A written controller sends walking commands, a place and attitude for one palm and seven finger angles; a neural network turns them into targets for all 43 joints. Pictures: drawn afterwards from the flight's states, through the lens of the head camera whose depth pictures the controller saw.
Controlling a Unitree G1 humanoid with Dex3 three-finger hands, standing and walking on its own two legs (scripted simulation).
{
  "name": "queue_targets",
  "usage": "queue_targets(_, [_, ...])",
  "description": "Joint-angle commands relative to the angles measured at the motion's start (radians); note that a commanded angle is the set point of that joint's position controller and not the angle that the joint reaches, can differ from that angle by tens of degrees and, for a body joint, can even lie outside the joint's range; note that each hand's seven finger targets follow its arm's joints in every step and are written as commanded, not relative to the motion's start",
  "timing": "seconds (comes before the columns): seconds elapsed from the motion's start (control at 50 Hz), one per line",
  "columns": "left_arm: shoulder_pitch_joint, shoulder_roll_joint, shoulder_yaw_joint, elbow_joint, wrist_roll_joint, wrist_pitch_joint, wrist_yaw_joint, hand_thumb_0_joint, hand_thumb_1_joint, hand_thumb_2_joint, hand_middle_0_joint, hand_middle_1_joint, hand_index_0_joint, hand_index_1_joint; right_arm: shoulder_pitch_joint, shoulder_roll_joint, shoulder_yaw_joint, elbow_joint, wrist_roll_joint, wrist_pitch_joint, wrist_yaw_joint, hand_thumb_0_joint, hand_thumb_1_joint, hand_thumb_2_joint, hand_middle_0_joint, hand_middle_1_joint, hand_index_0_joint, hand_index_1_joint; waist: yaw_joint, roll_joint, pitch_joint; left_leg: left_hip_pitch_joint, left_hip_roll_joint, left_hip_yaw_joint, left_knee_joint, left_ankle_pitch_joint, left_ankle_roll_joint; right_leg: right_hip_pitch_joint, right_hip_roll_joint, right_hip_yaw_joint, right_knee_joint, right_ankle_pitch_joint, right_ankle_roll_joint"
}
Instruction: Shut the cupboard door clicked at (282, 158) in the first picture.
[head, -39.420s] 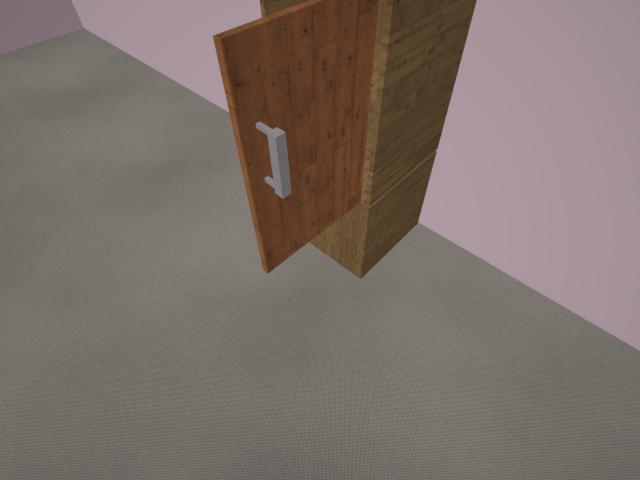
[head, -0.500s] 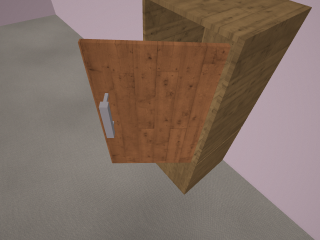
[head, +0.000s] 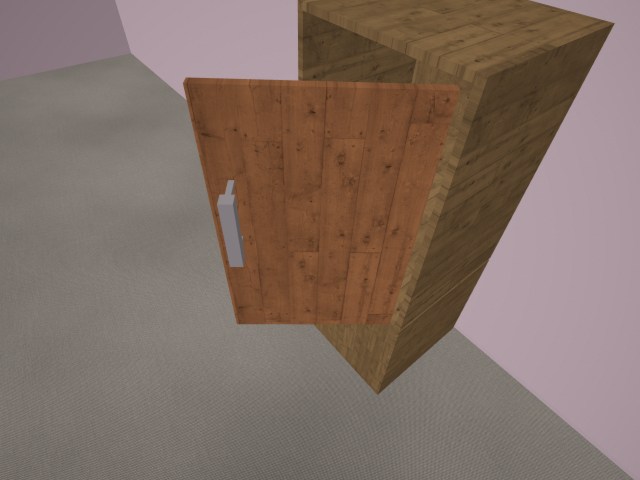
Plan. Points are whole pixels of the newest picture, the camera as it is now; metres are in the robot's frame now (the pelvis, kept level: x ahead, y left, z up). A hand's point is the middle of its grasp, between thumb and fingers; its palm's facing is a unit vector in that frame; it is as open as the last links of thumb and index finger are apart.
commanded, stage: look again from close up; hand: left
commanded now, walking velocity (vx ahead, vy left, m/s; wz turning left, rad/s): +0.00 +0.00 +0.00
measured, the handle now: (234, 224) +0.50 +0.19 +0.02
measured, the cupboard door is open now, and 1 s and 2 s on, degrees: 52 52 52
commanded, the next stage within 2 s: shuffle to correct the standing spot in 0.02 s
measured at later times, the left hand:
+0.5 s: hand out of the picture -0.03 +0.17 -0.18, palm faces +0.05 -0.98 -0.17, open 7.4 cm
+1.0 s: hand out of the picture +0.06 +0.17 -0.18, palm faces +0.09 -0.97 -0.22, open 7.3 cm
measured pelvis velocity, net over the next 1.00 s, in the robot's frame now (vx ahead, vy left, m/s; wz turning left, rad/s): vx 0.05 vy -0.01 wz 0.03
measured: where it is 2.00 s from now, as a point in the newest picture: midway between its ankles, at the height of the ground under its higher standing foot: outside the picture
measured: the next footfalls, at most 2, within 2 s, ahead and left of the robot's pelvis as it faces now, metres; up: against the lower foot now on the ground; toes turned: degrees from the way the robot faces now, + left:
none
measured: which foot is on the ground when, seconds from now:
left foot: down 0.00-1.00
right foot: down 0.00-1.00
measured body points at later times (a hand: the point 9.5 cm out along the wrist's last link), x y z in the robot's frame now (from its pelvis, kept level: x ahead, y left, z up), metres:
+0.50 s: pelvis +0.02 +0.00 +0.00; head +0.03 +0.01 +0.45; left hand -0.03 +0.22 -0.16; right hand +0.00 -0.23 -0.16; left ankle +0.01 +0.10 -0.74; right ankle +0.03 -0.14 -0.74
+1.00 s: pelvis +0.05 -0.01 +0.00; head +0.08 +0.00 +0.45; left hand +0.05 +0.23 -0.16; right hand +0.12 -0.24 -0.15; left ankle +0.01 +0.09 -0.74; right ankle +0.03 -0.14 -0.74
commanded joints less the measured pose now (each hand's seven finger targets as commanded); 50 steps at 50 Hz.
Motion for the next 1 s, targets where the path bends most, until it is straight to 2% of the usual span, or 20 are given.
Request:
queue_targets(0.0, [0.018,0.140,0.027,-0.048,-0.001,-0.020,0.009,0.000,0.900,0.900,-0.200,-0.300,-0.200,-0.300,0.004,-0.141,-0.022,-0.040,0.002,-0.010,-0.008,0.000,-0.900,-0.900,0.200,0.300,0.200,0.300,-0.014,0.010,0.053,-0.063,0.091,-0.115,-0.163,-0.014,0.008,-0.035,-0.074,0.089,-0.129,-0.033,-0.042])
queue_targets(0.1, [0.027,0.134,0.027,-0.036,-0.001,-0.020,0.008,0.000,0.900,0.900,-0.200,-0.300,-0.200,-0.300,0.014,-0.141,-0.021,-0.020,0.003,-0.015,-0.006,0.000,-0.900,-0.900,0.200,0.300,0.200,0.300,-0.009,0.019,0.027,-0.067,0.100,-0.129,-0.190,-0.021,0.011,-0.003,-0.076,0.074,-0.123,0.000,-0.039])
queue_targets(0.14, [0.053,0.091,0.018,-0.013,0.000,-0.014,0.008,0.000,0.900,0.900,-0.200,-0.300,-0.200,-0.300,0.040,-0.108,-0.013,0.002,-0.001,-0.006,-0.004,0.000,-0.900,-0.900,0.200,0.300,0.200,0.300,-0.015,0.017,0.025,-0.078,0.103,-0.138,-0.215,-0.142,0.006,-0.004,-0.070,0.051,-0.125,-0.098,-0.027])
queue_targets(0.22, [0.087,0.078,0.023,-0.003,0.010,-0.001,0.001,0.000,0.900,0.900,-0.200,-0.300,-0.200,-0.300,0.060,-0.122,-0.023,0.011,-0.006,0.011,-0.005,0.000,-0.900,-0.900,0.200,0.300,0.200,0.300,-0.007,0.050,0.105,-0.175,0.130,-0.201,-0.279,-0.364,0.030,-0.028,-0.041,-0.001,-0.078,-0.212,-0.020])
queue_targets(0.36, [0.151,0.058,0.036,0.008,0.005,-0.010,-0.006,0.000,0.900,0.900,-0.200,-0.300,-0.200,-0.300,0.117,-0.083,-0.028,0.026,-0.002,0.001,-0.015,0.000,-0.900,-0.900,0.200,0.300,0.200,0.300,-0.008,0.010,0.084,-0.162,0.110,-0.173,-0.176,-0.247,0.042,-0.005,-0.071,0.026,-0.094,-0.182,-0.052])
queue_targets(0.44, [0.163,0.038,0.037,0.016,0.005,-0.010,-0.006,0.000,0.900,0.900,-0.200,-0.300,-0.200,-0.300,0.163,-0.068,-0.032,0.045,-0.001,-0.004,-0.022,0.000,-0.900,-0.900,0.200,0.300,0.200,0.300,-0.023,0.041,0.118,-0.129,0.127,-0.180,-0.169,-0.235,0.047,-0.071,-0.060,0.015,-0.062,-0.186,-0.060])
queue_targets(0.54, [0.216,0.003,0.045,0.036,0.006,-0.018,-0.009,0.000,0.900,0.900,-0.200,-0.300,-0.200,-0.300,0.197,-0.068,-0.040,0.064,0.002,-0.025,-0.037,0.000,-0.900,-0.900,0.200,0.300,0.200,0.300,-0.015,0.053,0.052,-0.061,0.168,-0.179,-0.107,0.046,0.070,-0.016,-0.044,-0.023,0.026,0.032,-0.062])
queue_targets(0.58, [0.239,-0.002,0.050,0.046,0.005,-0.020,-0.005,0.000,0.900,0.900,-0.200,-0.300,-0.200,-0.300,0.193,-0.056,-0.037,0.071,0.003,-0.031,-0.043,0.000,-0.900,-0.900,0.200,0.300,0.200,0.300,-0.004,0.040,0.029,-0.067,0.143,-0.121,-0.013,0.232,0.057,0.046,-0.058,-0.003,0.029,0.159,-0.075])
queue_targets(0.6, [0.261,0.006,0.053,0.055,0.004,-0.023,0.000,0.000,0.900,0.900,-0.200,-0.300,-0.200,-0.300,0.184,-0.035,-0.029,0.068,0.005,-0.031,-0.046,0.000,-0.900,-0.900,0.200,0.300,0.200,0.300,0.004,0.007,0.015,-0.094,0.104,-0.060,0.060,0.303,0.032,0.107,-0.088,0.030,0.014,0.305,-0.086])
queue_targets(0.64, [0.316,0.036,0.061,0.081,-0.002,-0.029,0.016,0.000,0.900,0.900,-0.200,-0.300,-0.200,-0.300,0.150,0.010,-0.016,0.056,0.011,-0.026,-0.048,0.000,-0.900,-0.900,0.200,0.300,0.200,0.300,0.016,-0.126,-0.009,-0.183,0.044,0.023,0.174,0.128,-0.018,0.228,-0.199,0.131,-0.017,0.717,-0.134])
queue_targets(0.68, [0.274,0.027,0.046,0.082,-0.002,-0.032,0.027,0.000,0.900,0.900,-0.200,-0.300,-0.200,-0.300,0.109,0.035,-0.015,0.052,0.019,-0.011,-0.048,0.000,-0.900,-0.900,0.200,0.300,0.200,0.300,-0.001,-0.098,0.027,-0.162,0.050,0.014,0.132,-0.084,-0.034,0.192,-0.236,0.119,-0.015,0.958,-0.156])
queue_targets(0.7, [0.233,0.029,0.043,0.069,0.000,-0.028,0.030,0.000,0.900,0.900,-0.200,-0.300,-0.200,-0.300,0.118,0.035,-0.017,0.057,0.022,-0.005,-0.047,0.000,-0.900,-0.900,0.200,0.300,0.200,0.300,-0.019,-0.095,0.032,-0.104,0.061,0.011,0.045,-0.016,-0.034,0.154,-0.214,0.092,0.004,0.940,-0.138])
queue_targets(0.72, [0.194,0.030,0.042,0.054,-0.003,-0.023,0.032,0.000,0.900,0.900,-0.200,-0.300,-0.200,-0.300,0.138,0.028,-0.022,0.067,0.025,-0.003,-0.046,0.000,-0.900,-0.900,0.200,0.300,0.200,0.300,-0.034,-0.051,0.024,-0.010,0.074,0.002,-0.030,0.242,-0.031,0.103,-0.170,0.045,0.034,0.876,-0.098])
queue_targets(0.76, [0.167,0.017,0.046,0.022,-0.005,-0.017,0.038,0.000,0.900,0.900,-0.200,-0.300,-0.200,-0.300,0.182,-0.020,-0.039,0.081,0.018,-0.005,-0.056,0.000,-0.900,-0.900,0.200,0.300,0.200,0.300,-0.036,0.053,-0.003,0.133,0.133,-0.020,0.013,0.794,-0.010,0.026,-0.096,-0.009,0.080,0.674,-0.043])
queue_targets(0.8, [0.135,0.011,0.053,-0.001,-0.006,-0.008,0.041,0.000,0.900,0.900,-0.200,-0.300,-0.200,-0.300,0.187,-0.051,-0.049,0.078,0.013,0.002,-0.057,0.000,-0.900,-0.900,0.200,0.300,0.200,0.300,-0.037,0.113,-0.029,0.188,0.178,-0.058,0.015,0.969,0.021,-0.013,-0.062,-0.042,0.098,0.374,-0.028])
queue_targets(0.84, [0.114,-0.005,0.056,-0.013,-0.005,0.001,0.035,0.000,0.900,0.900,-0.200,-0.300,-0.200,-0.300,0.138,-0.061,-0.052,0.053,0.009,0.005,-0.054,0.000,-0.900,-0.900,0.200,0.300,0.200,0.300,-0.023,0.101,0.001,0.153,0.195,-0.081,-0.019,0.862,0.050,-0.026,-0.041,-0.033,0.075,0.157,-0.021])
queue_targets(0.86, [0.116,-0.008,0.054,-0.010,-0.003,0.002,0.031,0.000,0.900,0.900,-0.200,-0.300,-0.200,-0.300,0.117,-0.055,-0.051,0.041,0.008,0.004,-0.053,0.000,-0.900,-0.900,0.200,0.300,0.200,0.300,-0.015,0.086,0.017,0.122,0.183,-0.074,-0.027,0.786,0.051,-0.002,-0.046,-0.026,0.043,0.180,-0.022])
queue_targets(0.92, [0.144,0.017,0.057,-0.006,-0.001,-0.006,0.028,0.000,0.900,0.900,-0.200,-0.300,-0.200,-0.300,0.094,-0.038,-0.045,0.015,0.009,0.007,-0.048,0.000,-0.900,-0.900,0.200,0.300,0.200,0.300,-0.008,0.015,-0.027,0.065,0.123,-0.040,-0.001,0.512,0.007,0.077,-0.104,0.037,-0.009,0.488,-0.052])
queue_targets(0.96, [0.128,0.037,0.053,-0.008,-0.001,-0.008,0.028,0.000,0.900,0.900,-0.200,-0.300,-0.200,-0.300,0.092,-0.021,-0.039,0.014,0.011,0.012,-0.042,0.000,-0.900,-0.900,0.200,0.300,0.200,0.300,-0.014,-0.019,-0.059,0.037,0.102,-0.030,-0.017,0.367,-0.010,0.121,-0.143,0.058,-0.016,0.557,-0.073])
queue_targets(0.98, [0.152,0.096,0.053,0.009,0.006,-0.023,0.059,0.000,0.900,0.900,-0.200,-0.300,-0.200,-0.300,0.032,-0.093,-0.045,-0.064,0.022,-0.006,-0.031,0.000,-0.900,-0.900,0.200,0.300,0.200,0.300,-0.005,-0.097,-0.086,0.044,0.111,0.005,0.122,0.462,-0.032,0.077,-0.140,0.080,0.003,0.860,-0.036])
